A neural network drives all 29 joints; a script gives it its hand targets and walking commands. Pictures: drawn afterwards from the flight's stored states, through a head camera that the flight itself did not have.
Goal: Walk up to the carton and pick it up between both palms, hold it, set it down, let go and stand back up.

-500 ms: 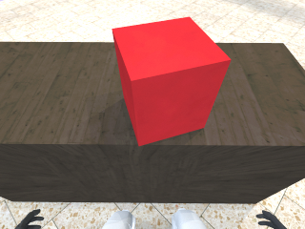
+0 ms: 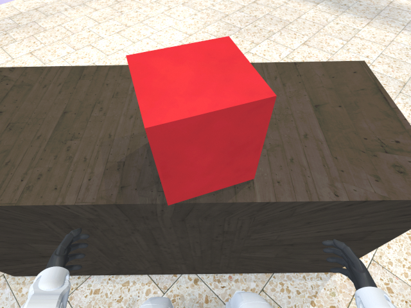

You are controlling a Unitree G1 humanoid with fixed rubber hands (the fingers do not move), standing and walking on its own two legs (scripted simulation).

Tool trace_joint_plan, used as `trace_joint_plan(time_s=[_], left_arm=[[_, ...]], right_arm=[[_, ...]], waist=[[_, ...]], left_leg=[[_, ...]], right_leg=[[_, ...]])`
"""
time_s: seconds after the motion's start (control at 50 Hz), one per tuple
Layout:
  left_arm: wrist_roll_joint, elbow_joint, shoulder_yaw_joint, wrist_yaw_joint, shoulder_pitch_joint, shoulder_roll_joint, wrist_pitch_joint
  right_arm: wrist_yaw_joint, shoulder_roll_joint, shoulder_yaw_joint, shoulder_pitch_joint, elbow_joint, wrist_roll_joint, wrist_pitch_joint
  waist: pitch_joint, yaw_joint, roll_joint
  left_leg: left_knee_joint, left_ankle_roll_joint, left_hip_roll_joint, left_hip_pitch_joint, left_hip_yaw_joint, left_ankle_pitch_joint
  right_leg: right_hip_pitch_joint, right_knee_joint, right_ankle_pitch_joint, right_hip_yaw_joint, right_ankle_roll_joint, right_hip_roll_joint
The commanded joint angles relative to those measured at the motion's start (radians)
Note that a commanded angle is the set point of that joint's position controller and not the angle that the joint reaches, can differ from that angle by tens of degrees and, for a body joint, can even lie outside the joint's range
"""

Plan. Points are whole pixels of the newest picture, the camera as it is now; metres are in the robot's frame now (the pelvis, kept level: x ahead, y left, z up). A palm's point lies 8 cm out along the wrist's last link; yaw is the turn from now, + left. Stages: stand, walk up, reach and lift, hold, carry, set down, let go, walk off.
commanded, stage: reach and lift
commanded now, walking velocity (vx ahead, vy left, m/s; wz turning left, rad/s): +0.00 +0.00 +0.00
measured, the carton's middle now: (197, 124) +0.44 +0.03 +0.09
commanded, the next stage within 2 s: none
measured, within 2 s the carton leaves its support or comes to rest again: neither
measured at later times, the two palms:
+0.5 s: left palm (56, 256) +0.19 +0.27 +0.01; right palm (337, 261) +0.19 -0.23 +0.00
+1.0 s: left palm (72, 233) +0.21 +0.22 +0.08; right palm (344, 229) +0.23 -0.23 +0.06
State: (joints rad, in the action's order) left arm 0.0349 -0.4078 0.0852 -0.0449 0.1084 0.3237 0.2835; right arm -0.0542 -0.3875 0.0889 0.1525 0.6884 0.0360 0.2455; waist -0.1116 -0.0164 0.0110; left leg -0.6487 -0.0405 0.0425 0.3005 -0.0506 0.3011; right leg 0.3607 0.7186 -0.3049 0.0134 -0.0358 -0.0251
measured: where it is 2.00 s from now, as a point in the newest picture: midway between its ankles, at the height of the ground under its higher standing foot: outside the picture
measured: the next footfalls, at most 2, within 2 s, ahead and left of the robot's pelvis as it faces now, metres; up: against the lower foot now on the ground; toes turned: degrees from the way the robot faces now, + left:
none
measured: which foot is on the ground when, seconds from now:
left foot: down 0.00-1.00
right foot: down 0.00-1.00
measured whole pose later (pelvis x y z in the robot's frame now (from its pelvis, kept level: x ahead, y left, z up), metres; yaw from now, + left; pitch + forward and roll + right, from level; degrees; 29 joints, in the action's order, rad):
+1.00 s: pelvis +0.01 +0.02 +0.02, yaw +0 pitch -5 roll +0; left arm -0.07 0.25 -0.01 -0.23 0.30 0.10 0.29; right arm -0.18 -0.38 0.06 0.22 0.13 -0.29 0.04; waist -0.07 -0.02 0.01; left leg -0.43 -0.06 0.05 0.15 -0.05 0.20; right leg 0.18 0.44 -0.18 0.01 -0.02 -0.03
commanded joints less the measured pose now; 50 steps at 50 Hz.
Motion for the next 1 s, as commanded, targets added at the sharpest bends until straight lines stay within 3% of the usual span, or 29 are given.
trace_joint_plan(time_s=[0.0, 0.1, 0.18, 0.28, 0.34, 0.38, 0.42, 0.5, 0.58, 0.66, 0.76, 0.88, 0.98], left_arm=[[-0.038, 0.243, 0.137, -0.045, 0.107, 0.153, -0.095], [-0.068, 0.246, 0.104, -0.05, 0.164, 0.095, -0.123], [-0.096, 0.332, 0.052, -0.072, 0.134, 0.043, -0.149], [-0.108, 0.441, -0.023, -0.11, 0.121, -0.021, -0.153], [-0.102, 0.504, -0.067, -0.128, 0.137, -0.063, -0.133], [-0.082, 0.526, -0.096, -0.141, 0.156, -0.105, -0.122], [-0.057, 0.542, -0.111, -0.145, 0.189, -0.15, -0.106], [-0.06, 0.625, -0.122, -0.16, 0.204, -0.182, -0.09], [-0.077, 0.705, -0.121, -0.176, 0.227, -0.183, -0.07], [-0.069, 0.751, -0.105, -0.184, 0.239, -0.202, -0.048], [-0.095, 0.854, -0.104, -0.195, 0.223, -0.21, -0.037], [-0.118, 0.889, -0.11, -0.206, 0.202, -0.23, -0.015], [-0.146, 0.943, -0.132, -0.22, 0.149, -0.247, -0.006]], right_arm=[[0.004, -0.096, 0.01, 0.125, -0.215, -0.073, 0.02], [-0.013, -0.098, -0.006, 0.131, -0.252, -0.102, 0.019], [-0.039, -0.099, -0.001, 0.096, -0.292, -0.124, 0.01], [-0.077, -0.119, 0.014, 0.063, -0.349, -0.163, -0.023], [-0.099, -0.151, 0.034, 0.045, -0.383, -0.184, -0.049], [-0.115, -0.199, 0.06, 0.037, -0.37, -0.196, -0.065], [-0.126, -0.236, 0.065, 0.032, -0.399, -0.217, -0.07], [-0.145, -0.24, 0.075, 0.022, -0.481, -0.244, -0.079], [-0.144, -0.221, 0.075, 0.059, -0.534, -0.266, -0.105], [-0.132, -0.214, 0.05, 0.106, -0.582, -0.296, -0.141], [-0.112, -0.198, 0.025, 0.108, -0.718, -0.33, -0.16], [-0.111, -0.213, 0.031, 0.089, -0.74, -0.361, -0.185], [-0.107, -0.211, 0.022, 0.04, -0.816, -0.386, -0.189]], waist=[[0.292, -0.014, -0.188], [0.256, -0.017, -0.178], [0.251, -0.013, -0.134], [0.239, -0.005, -0.078], [0.23, -0.001, -0.033], [0.219, 0.002, 0.045], [0.23, -0.001, 0.078], [0.247, -0.02, 0.022], [0.246, -0.008, -0.056], [0.213, -0.006, -0.087], [0.236, -0.028, -0.108], [0.192, -0.037, -0.084], [0.19, -0.052, -0.107]], left_leg=[[0.24, 0.064, -0.073, -0.048, 0.128, -0.224], [0.292, 0.063, -0.079, -0.136, 0.125, -0.222], [0.309, 0.045, -0.069, -0.225, 0.107, -0.19], [0.337, 0.03, -0.048, -0.271, 0.074, -0.118], [0.387, 0.036, -0.019, -0.215, 0.049, -0.032], [0.477, 0.046, 0.028, -0.031, 0.032, 0.083], [0.513, 0.056, 0.053, 0.057, 0.017, 0.1], [0.477, 0.03, 0.016, -0.038, 0.042, -0.004], [0.413, 0.004, -0.037, -0.183, 0.078, -0.156], [0.397, 0.009, -0.047, -0.206, 0.099, -0.197], [0.379, 0.021, -0.057, -0.203, 0.109, -0.24], [0.4, 0.019, -0.051, -0.195, 0.105, -0.18], [0.406, 0.03, -0.05, -0.16, 0.102, -0.118]], right_leg=[[-0.372, -0.324, 0.259, 0.036, 0.062, 0.068], [-0.329, -0.393, 0.168, 0.007, 0.042, 0.057], [-0.24, -0.418, 0.112, -0.023, -0.002, 0.052], [-0.18, -0.428, 0.047, -0.034, -0.032, 0.048], [-0.226, -0.4, 0.059, -0.047, -0.028, 0.019], [-0.404, -0.329, 0.134, -0.072, -0.001, -0.048], [-0.525, -0.293, 0.226, -0.073, 0.011, -0.066], [-0.456, -0.34, 0.214, -0.052, 0.0, -0.049], [-0.327, -0.406, 0.175, -0.037, -0.012, -0.027], [-0.304, -0.423, 0.162, -0.022, -0.005, -0.023], [-0.303, -0.422, 0.186, -0.006, 0.007, -0.022], [-0.249, -0.434, 0.111, -0.003, 0.0, -0.026], [-0.226, -0.436, 0.056, 0.01, 0.002, -0.025]])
